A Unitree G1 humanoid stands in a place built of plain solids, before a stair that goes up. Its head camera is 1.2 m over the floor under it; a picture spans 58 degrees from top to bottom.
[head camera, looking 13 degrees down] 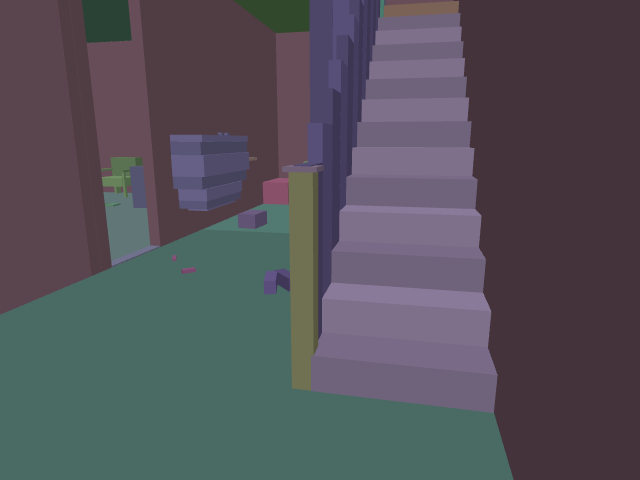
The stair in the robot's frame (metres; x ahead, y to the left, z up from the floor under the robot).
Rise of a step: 0.19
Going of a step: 0.27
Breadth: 0.85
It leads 12 degrees to the right of straight ahead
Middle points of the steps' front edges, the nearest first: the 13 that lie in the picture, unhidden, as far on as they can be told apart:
1.81 -0.37 0.19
2.08 -0.43 0.38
2.34 -0.48 0.57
2.61 -0.54 0.76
2.87 -0.59 0.96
3.13 -0.65 1.15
3.40 -0.70 1.34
3.66 -0.76 1.53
3.93 -0.82 1.72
4.19 -0.87 1.91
4.45 -0.93 2.10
4.72 -0.98 2.29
4.98 -1.04 2.48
